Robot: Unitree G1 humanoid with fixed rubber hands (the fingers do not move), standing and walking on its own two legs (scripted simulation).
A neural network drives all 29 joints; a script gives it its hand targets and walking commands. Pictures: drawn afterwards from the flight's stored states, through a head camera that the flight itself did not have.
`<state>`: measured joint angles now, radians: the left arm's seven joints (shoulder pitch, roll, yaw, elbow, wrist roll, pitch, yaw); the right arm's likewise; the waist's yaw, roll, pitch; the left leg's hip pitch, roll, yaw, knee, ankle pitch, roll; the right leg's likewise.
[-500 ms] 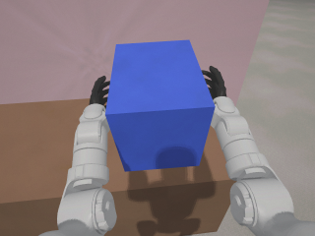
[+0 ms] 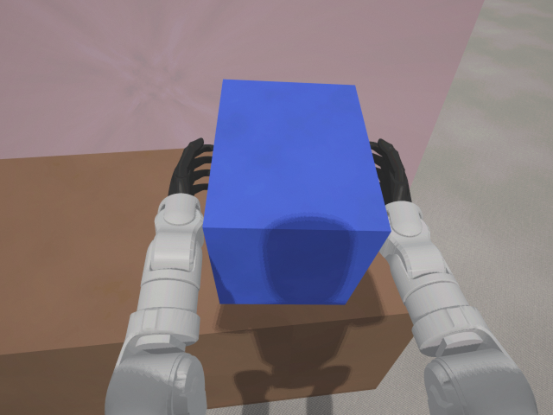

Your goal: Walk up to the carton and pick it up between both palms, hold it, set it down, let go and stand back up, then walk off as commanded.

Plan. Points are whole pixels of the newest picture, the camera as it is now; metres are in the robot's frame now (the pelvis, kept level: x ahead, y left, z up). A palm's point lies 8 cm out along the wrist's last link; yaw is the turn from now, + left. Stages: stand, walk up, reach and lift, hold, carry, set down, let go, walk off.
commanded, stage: set down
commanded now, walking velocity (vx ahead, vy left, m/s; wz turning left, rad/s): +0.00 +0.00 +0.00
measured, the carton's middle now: (286, 196) +0.43 +0.02 +0.10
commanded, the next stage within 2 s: none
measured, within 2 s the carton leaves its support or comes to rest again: neither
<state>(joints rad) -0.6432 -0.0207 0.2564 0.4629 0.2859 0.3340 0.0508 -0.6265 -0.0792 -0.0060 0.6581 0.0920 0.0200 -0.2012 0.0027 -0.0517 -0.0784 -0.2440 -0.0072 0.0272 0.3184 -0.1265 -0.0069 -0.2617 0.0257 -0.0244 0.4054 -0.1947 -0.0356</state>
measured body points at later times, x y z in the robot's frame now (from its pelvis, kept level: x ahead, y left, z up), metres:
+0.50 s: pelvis +0.00 +0.00 +0.00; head +0.00 +0.02 +0.45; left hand +0.39 +0.17 +0.10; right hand +0.41 -0.13 +0.12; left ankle +0.02 +0.12 -0.75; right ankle +0.01 -0.08 -0.75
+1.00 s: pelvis +0.01 +0.00 +0.00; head +0.04 +0.01 +0.45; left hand +0.41 +0.17 +0.08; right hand +0.43 -0.13 +0.10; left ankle +0.02 +0.12 -0.75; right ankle +0.01 -0.08 -0.75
